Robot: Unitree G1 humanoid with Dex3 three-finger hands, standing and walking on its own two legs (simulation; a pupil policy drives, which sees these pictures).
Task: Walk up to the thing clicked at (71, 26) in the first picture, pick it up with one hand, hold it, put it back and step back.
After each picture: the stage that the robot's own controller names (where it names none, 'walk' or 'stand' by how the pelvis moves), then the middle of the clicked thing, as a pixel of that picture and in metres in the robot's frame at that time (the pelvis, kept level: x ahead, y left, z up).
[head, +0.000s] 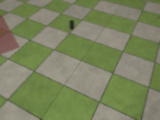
stand; (71, 25) +1.80 +0.09 -0.72
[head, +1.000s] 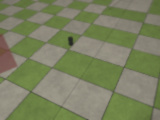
walk; (70, 41) +1.66 +0.24 -0.72
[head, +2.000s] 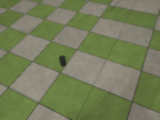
walk; (62, 61) +1.09 +0.27 -0.72
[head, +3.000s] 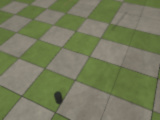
walk; (58, 97) +0.70 +0.24 -0.71
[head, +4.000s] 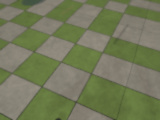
walk; out of the picture +0.48 +0.17 -0.71
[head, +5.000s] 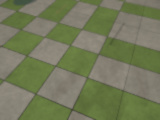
stand; out of the picture +0.38 +0.19 -0.72
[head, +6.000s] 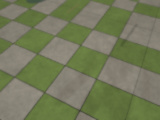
stand; out of the picture +0.37 +0.15 -0.72
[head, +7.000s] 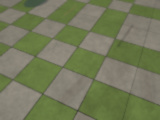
stand; out of the picture +0.39 +0.18 -0.73
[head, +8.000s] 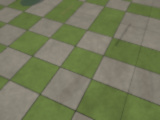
stand; out of the picture +0.38 +0.19 -0.73
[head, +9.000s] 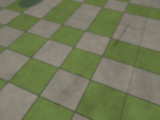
stand; out of the picture +0.37 +0.19 -0.73
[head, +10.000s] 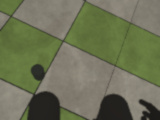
go down; (38, 72) +0.44 +0.21 -0.42
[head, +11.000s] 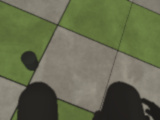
go down; (30, 61) +0.45 +0.23 -0.31
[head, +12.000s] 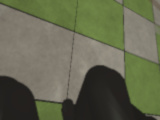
close in; out of the picture +0.43 +0.27 -0.22
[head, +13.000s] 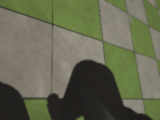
close; out of the picture +0.43 +0.28 -0.22
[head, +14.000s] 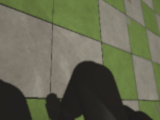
lift; out of the picture +0.42 +0.28 -0.23
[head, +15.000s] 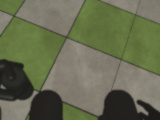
lift; (19, 84) +0.32 +0.22 -0.06
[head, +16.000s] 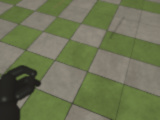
go down; out of the picture +0.20 +0.10 -0.61
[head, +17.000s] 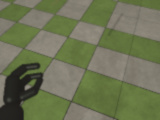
hold; out of the picture -0.21 +0.18 -0.70
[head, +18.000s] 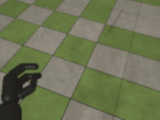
stand; out of the picture -0.50 +0.53 -0.70
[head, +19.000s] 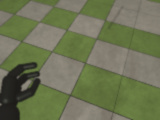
stand; out of the picture -0.77 +0.87 -0.69
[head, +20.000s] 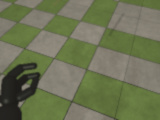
stand; out of the picture -1.05 +1.21 -0.70
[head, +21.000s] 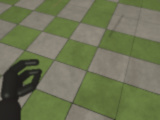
stand; out of the picture -1.33 +1.54 -0.70
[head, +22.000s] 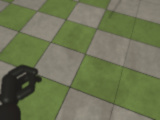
crouch; out of the picture -1.61 +1.85 -0.66
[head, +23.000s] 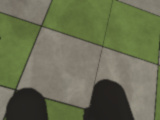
lower; out of the picture -1.95 +2.05 -0.35
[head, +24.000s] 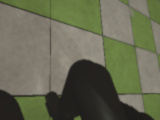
lower; out of the picture -2.66 +1.81 -0.25
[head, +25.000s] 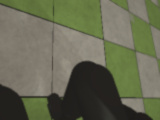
lower; out of the picture -3.03 +1.99 -0.25
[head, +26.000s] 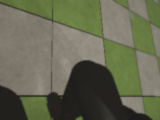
lower; out of the picture -3.39 +2.19 -0.25
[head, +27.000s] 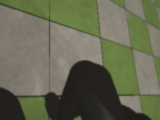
lower; out of the picture -3.75 +2.37 -0.25
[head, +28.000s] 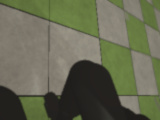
loosen; out of the picture -4.12 +2.54 -0.25
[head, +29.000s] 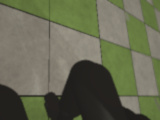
withdraw; out of the picture -4.47 +2.72 -0.25
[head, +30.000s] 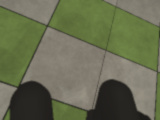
walk; out of the picture -4.42 +3.48 -0.32
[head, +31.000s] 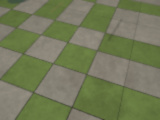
stand; out of the picture -4.14 +4.49 -0.68
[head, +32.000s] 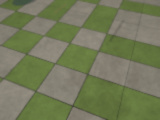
stand; out of the picture -4.35 +4.81 -0.69
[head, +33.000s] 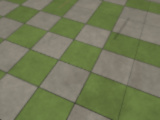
stand; out of the picture -4.64 +5.05 -0.70
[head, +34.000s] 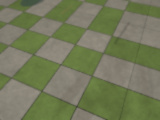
walk; out of the picture -4.88 +5.34 -0.75
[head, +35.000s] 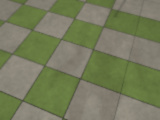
walk; out of the picture -5.39 +5.18 -0.73
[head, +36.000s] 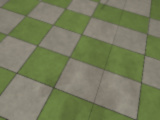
walk; out of the picture -5.29 +5.53 -0.73
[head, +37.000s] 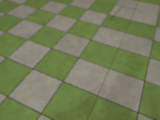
stand; out of the picture -5.13 +6.03 -0.73
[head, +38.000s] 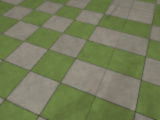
stand; out of the picture -5.44 +6.25 -0.75
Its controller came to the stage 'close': yes
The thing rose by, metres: 0.58
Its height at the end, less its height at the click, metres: -0.02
